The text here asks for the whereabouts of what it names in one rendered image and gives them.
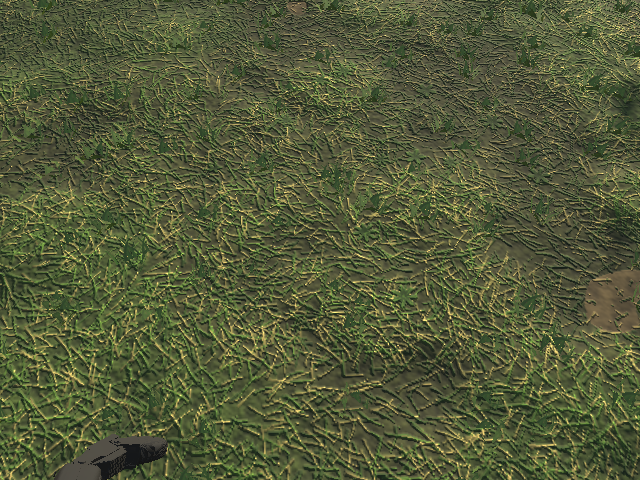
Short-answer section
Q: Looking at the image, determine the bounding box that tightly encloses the robot left hand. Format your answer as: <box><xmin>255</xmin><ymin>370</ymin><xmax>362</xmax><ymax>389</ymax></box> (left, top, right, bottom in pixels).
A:
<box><xmin>53</xmin><ymin>434</ymin><xmax>168</xmax><ymax>480</ymax></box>

